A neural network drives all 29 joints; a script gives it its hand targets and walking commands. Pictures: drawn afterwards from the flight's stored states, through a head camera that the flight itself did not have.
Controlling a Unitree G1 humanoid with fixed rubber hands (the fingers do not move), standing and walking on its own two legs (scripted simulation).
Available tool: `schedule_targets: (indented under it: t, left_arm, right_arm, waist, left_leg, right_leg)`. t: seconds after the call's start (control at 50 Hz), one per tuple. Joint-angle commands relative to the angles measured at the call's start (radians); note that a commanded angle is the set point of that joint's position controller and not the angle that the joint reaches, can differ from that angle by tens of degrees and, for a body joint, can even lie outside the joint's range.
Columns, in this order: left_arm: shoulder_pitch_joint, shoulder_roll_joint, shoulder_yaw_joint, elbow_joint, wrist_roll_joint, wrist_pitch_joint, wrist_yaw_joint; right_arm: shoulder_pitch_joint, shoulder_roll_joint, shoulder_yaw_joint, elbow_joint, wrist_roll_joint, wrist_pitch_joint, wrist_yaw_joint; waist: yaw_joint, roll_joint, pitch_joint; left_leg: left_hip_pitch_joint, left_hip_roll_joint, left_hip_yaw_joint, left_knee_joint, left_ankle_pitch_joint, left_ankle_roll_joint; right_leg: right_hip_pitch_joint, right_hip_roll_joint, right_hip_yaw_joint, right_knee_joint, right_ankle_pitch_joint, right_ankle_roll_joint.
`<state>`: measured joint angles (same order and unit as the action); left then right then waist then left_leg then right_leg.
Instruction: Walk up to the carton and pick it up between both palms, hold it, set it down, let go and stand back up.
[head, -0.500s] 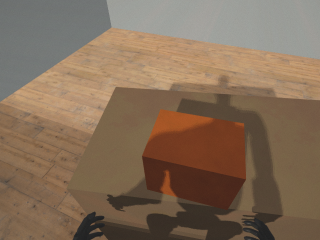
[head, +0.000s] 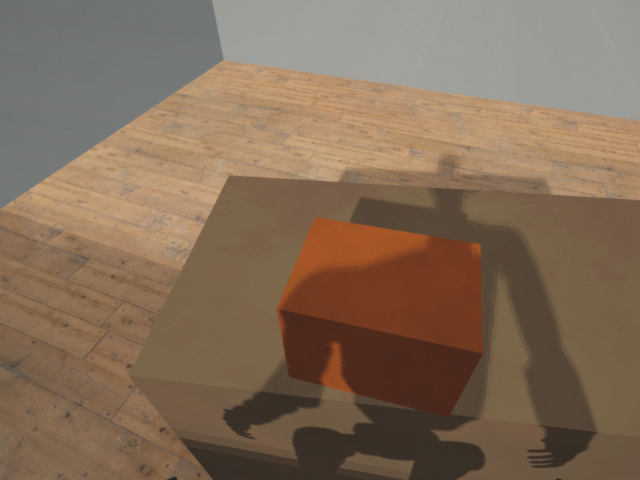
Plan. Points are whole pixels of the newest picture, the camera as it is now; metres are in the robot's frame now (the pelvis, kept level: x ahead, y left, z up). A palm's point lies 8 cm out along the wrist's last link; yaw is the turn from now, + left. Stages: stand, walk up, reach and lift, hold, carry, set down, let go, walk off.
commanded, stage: stand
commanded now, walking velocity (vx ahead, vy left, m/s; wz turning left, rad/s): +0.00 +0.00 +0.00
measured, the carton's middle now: (379, 314) +0.36 -0.04 -0.01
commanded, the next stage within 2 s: none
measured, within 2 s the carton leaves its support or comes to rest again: neither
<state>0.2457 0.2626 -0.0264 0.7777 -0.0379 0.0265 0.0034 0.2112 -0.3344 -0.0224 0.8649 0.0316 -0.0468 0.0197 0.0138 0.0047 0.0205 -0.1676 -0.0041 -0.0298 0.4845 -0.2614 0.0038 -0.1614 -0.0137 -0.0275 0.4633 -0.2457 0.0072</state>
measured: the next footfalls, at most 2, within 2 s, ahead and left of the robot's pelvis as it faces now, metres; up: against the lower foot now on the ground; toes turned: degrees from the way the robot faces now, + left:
none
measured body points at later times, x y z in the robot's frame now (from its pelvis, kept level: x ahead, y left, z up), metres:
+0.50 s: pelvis +0.00 +0.00 +0.00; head -0.01 +0.00 +0.45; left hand +0.07 +0.27 -0.14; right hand +0.08 -0.29 -0.12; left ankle +0.00 +0.12 -0.74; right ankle +0.01 -0.12 -0.74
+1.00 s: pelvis +0.00 +0.00 +0.00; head -0.01 +0.00 +0.45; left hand +0.08 +0.27 -0.14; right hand +0.09 -0.29 -0.12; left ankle +0.00 +0.12 -0.74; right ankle +0.01 -0.12 -0.74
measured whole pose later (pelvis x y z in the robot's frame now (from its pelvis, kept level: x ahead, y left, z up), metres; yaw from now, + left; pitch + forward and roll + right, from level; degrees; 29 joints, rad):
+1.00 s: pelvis +0.00 +0.00 +0.00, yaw +0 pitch -3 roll +0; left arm 0.19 0.28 -0.03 1.00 -0.04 0.01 0.00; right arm 0.18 -0.35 0.02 1.01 0.03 -0.03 0.00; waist 0.01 0.00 0.02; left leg -0.17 0.00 -0.03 0.48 -0.26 0.00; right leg -0.16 -0.01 -0.03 0.46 -0.25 0.01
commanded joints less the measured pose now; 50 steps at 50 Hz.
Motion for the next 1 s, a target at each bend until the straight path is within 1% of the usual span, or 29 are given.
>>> schedule_targets:
  t: [0.0,0.06,0.08,0.12,0.18,0.22,0.24,0.26,0.28,0.3,0.36,0.38,0.4,0.48,0.52,0.54,0.6,0.64,0.66,0.7,0.72,0.76,0.84,0.86,0.88,0.9,0.92,0.94,0.98]
  left_arm:
    - [-0.071,0.275,0.087,-0.019,0.075,-0.072,0.000]
    - [-0.113,0.295,0.088,0.027,0.083,-0.078,0.003]
    - [-0.091,0.289,0.084,0.025,0.074,-0.077,0.002]
    - [-0.089,0.289,0.079,0.055,0.073,-0.079,0.005]
    - [-0.093,0.284,0.073,0.091,0.071,-0.074,0.010]
    - [-0.095,0.271,0.068,0.099,0.066,-0.070,0.009]
    - [-0.093,0.296,0.078,0.105,0.068,-0.069,0.012]
    - [-0.094,0.278,0.074,0.102,0.061,-0.069,0.010]
    - [-0.091,0.299,0.078,0.117,0.062,-0.067,0.013]
    - [-0.088,0.285,0.070,0.124,0.069,-0.071,0.010]
    - [-0.098,0.286,0.072,0.140,0.060,-0.065,0.008]
    - [-0.091,0.275,0.073,0.136,0.058,-0.064,0.008]
    - [-0.091,0.278,0.065,0.145,0.061,-0.067,0.006]
    - [-0.100,0.291,0.071,0.156,0.058,-0.071,0.007]
    - [-0.101,0.280,0.068,0.164,0.050,-0.070,0.008]
    - [-0.106,0.293,0.068,0.177,0.059,-0.064,0.011]
    - [-0.117,0.299,0.074,0.171,0.057,-0.064,0.012]
    - [-0.121,0.289,0.071,0.181,0.055,-0.068,0.010]
    - [-0.111,0.286,0.067,0.182,0.052,-0.067,0.010]
    - [-0.118,0.287,0.069,0.187,0.053,-0.069,0.012]
    - [-0.125,0.282,0.064,0.181,0.054,-0.066,0.010]
    - [-0.131,0.285,0.067,0.179,0.052,-0.065,0.010]
    - [-0.124,0.296,0.070,0.195,0.054,-0.062,0.013]
    - [-0.138,0.284,0.068,0.183,0.053,-0.061,0.012]
    - [-0.137,0.283,0.069,0.186,0.056,-0.062,0.013]
    - [-0.133,0.289,0.063,0.194,0.050,-0.065,0.014]
    - [-0.124,0.273,0.059,0.190,0.050,-0.069,0.011]
    - [-0.134,0.275,0.061,0.192,0.049,-0.069,0.017]
    - [-0.147,0.292,0.070,0.187,0.058,-0.065,0.014]
  right_arm:
    - [-0.087,-0.202,-0.040,-0.042,-0.085,-0.011,-0.009]
    - [-0.071,-0.218,-0.040,-0.009,-0.080,-0.004,-0.017]
    - [-0.068,-0.219,-0.038,-0.008,-0.071,-0.001,-0.012]
    - [-0.059,-0.237,-0.040,-0.001,-0.071,-0.004,-0.017]
    - [-0.058,-0.236,-0.034,0.029,-0.069,0.005,-0.020]
    - [-0.070,-0.239,-0.034,0.036,-0.067,0.001,-0.022]
    - [-0.054,-0.236,-0.030,0.040,-0.064,0.001,-0.021]
    - [-0.062,-0.243,-0.030,0.038,-0.064,0.001,-0.022]
    - [-0.053,-0.235,-0.024,0.051,-0.064,0.002,-0.025]
    - [-0.059,-0.226,-0.021,0.048,-0.062,0.000,-0.023]
    - [-0.054,-0.227,-0.022,0.068,-0.059,-0.001,-0.023]
    - [-0.067,-0.245,-0.023,0.065,-0.063,0.000,-0.024]
    - [-0.058,-0.235,-0.023,0.068,-0.061,0.002,-0.026]
    - [-0.067,-0.237,-0.024,0.081,-0.062,0.006,-0.029]
    - [-0.083,-0.237,-0.018,0.085,-0.066,0.004,-0.029]
    - [-0.085,-0.234,-0.021,0.083,-0.065,0.001,-0.026]
    - [-0.074,-0.238,-0.025,0.100,-0.061,0.004,-0.025]
    - [-0.072,-0.229,-0.023,0.089,-0.060,0.005,-0.028]
    - [-0.062,-0.227,-0.020,0.097,-0.057,0.005,-0.028]
    - [-0.079,-0.237,-0.020,0.102,-0.062,0.005,-0.027]
    - [-0.103,-0.237,-0.019,0.100,-0.057,0.010,-0.029]
    - [-0.072,-0.219,-0.017,0.108,-0.055,0.003,-0.030]
    - [-0.095,-0.236,-0.018,0.117,-0.060,0.006,-0.033]
    - [-0.103,-0.222,-0.014,0.115,-0.059,0.006,-0.034]
    - [-0.120,-0.238,-0.024,0.106,-0.059,0.006,-0.036]
    - [-0.105,-0.235,-0.023,0.110,-0.052,0.007,-0.038]
    - [-0.101,-0.232,-0.019,0.118,-0.055,0.010,-0.039]
    - [-0.073,-0.234,-0.019,0.118,-0.055,0.005,-0.037]
    - [-0.081,-0.221,-0.017,0.120,-0.054,0.002,-0.035]
  waist:
    - [0.001,-0.039,-0.030]
    - [-0.017,-0.074,-0.002]
    - [-0.004,-0.061,-0.011]
    - [-0.013,-0.008,-0.021]
    - [0.001,-0.076,0.025]
    - [0.003,-0.053,-0.031]
    - [-0.011,-0.037,-0.044]
    - [-0.001,-0.003,-0.021]
    - [-0.003,-0.048,-0.007]
    - [-0.007,-0.053,-0.003]
    - [-0.002,-0.058,-0.003]
    - [0.007,-0.029,-0.035]
    - [0.010,-0.051,-0.010]
    - [0.002,-0.048,-0.013]
    - [0.011,-0.019,-0.015]
    - [0.000,-0.050,-0.008]
    - [0.001,-0.069,-0.003]
    - [-0.010,0.000,-0.020]
    - [0.003,-0.042,-0.039]
    - [0.006,-0.069,-0.030]
    - [0.005,-0.038,0.005]
    - [-0.007,-0.060,-0.014]
    - [-0.004,-0.019,-0.055]
    - [-0.002,-0.039,-0.041]
    - [-0.001,-0.012,-0.034]
    - [-0.006,-0.043,-0.030]
    - [0.006,-0.059,-0.035]
    - [-0.010,-0.031,-0.027]
    - [-0.012,-0.067,-0.049]
  left_leg:
    - [-0.037,0.090,-0.077,-0.097,0.083,0.032]
    - [-0.027,0.093,-0.086,-0.107,0.110,0.032]
    - [-0.032,0.095,-0.089,-0.101,0.118,0.034]
    - [-0.008,0.088,-0.086,-0.106,0.116,0.031]
    - [-0.032,0.104,-0.105,-0.122,0.143,0.041]
    - [0.018,0.098,-0.087,-0.115,0.197,0.037]
    - [0.030,0.105,-0.084,-0.114,0.210,0.034]
    - [0.006,0.100,-0.089,-0.107,0.214,0.032]
    - [-0.012,0.099,-0.098,-0.122,0.207,0.032]
    - [-0.006,0.104,-0.093,-0.123,0.173,0.037]
    - [-0.001,0.098,-0.095,-0.130,0.212,0.039]
    - [0.030,0.106,-0.087,-0.108,0.224,0.038]
    - [0.009,0.102,-0.088,-0.118,0.210,0.040]
    - [0.023,0.104,-0.100,-0.142,0.181,0.038]
    - [0.012,0.105,-0.099,-0.133,0.195,0.040]
    - [0.011,0.104,-0.091,-0.132,0.186,0.039]
    - [0.016,0.103,-0.090,-0.132,0.216,0.033]
    - [0.020,0.101,-0.093,-0.135,0.217,0.036]
    - [0.031,0.102,-0.093,-0.140,0.219,0.035]
    - [0.031,0.109,-0.099,-0.139,0.204,0.039]
    - [0.019,0.108,-0.089,-0.137,0.212,0.035]
    - [0.030,0.109,-0.094,-0.140,0.221,0.035]
    - [0.067,0.113,-0.091,-0.140,0.275,0.033]
    - [0.045,0.120,-0.094,-0.129,0.279,0.034]
    - [0.056,0.122,-0.099,-0.142,0.282,0.038]
    - [0.054,0.117,-0.101,-0.142,0.290,0.035]
    - [0.056,0.119,-0.096,-0.138,0.285,0.037]
    - [0.046,0.116,-0.104,-0.136,0.263,0.037]
    - [0.062,0.118,-0.094,-0.130,0.281,0.034]
  right_leg:
    - [0.004,-0.090,0.113,-0.082,0.084,-0.041]
    - [-0.016,-0.086,0.116,-0.091,0.110,-0.042]
    - [0.002,-0.088,0.116,-0.080,0.116,-0.045]
    - [-0.004,-0.097,0.134,-0.094,0.127,-0.052]
    - [-0.007,-0.087,0.109,-0.087,0.121,-0.051]
    - [0.018,-0.098,0.109,-0.095,0.156,-0.044]
    - [0.017,-0.094,0.117,-0.082,0.169,-0.051]
    - [0.022,-0.095,0.116,-0.087,0.191,-0.051]
    - [0.031,-0.091,0.117,-0.084,0.191,-0.049]
    - [0.013,-0.102,0.116,-0.094,0.167,-0.053]
    - [0.014,-0.100,0.118,-0.084,0.153,-0.048]
    - [0.016,-0.099,0.107,-0.101,0.171,-0.044]
    - [0.017,-0.099,0.107,-0.087,0.169,-0.048]
    - [0.013,-0.096,0.111,-0.102,0.152,-0.048]
    - [0.017,-0.098,0.118,-0.100,0.168,-0.048]
    - [0.029,-0.103,0.117,-0.108,0.187,-0.051]
    - [0.013,-0.097,0.104,-0.107,0.183,-0.044]
    - [0.030,-0.102,0.114,-0.108,0.211,-0.042]
    - [0.033,-0.093,0.111,-0.101,0.192,-0.045]
    - [0.028,-0.101,0.112,-0.111,0.164,-0.044]
    - [0.000,-0.099,0.119,-0.116,0.173,-0.045]
    - [0.028,-0.107,0.116,-0.108,0.209,-0.044]
    - [0.038,-0.103,0.110,-0.101,0.228,-0.048]
    - [0.039,-0.105,0.107,-0.103,0.222,-0.047]
    - [0.030,-0.105,0.099,-0.111,0.220,-0.048]
    - [0.033,-0.107,0.094,-0.103,0.230,-0.042]
    - [0.034,-0.104,0.094,-0.108,0.227,-0.042]
    - [0.045,-0.114,0.119,-0.116,0.243,-0.046]
    - [0.038,-0.107,0.108,-0.104,0.249,-0.049]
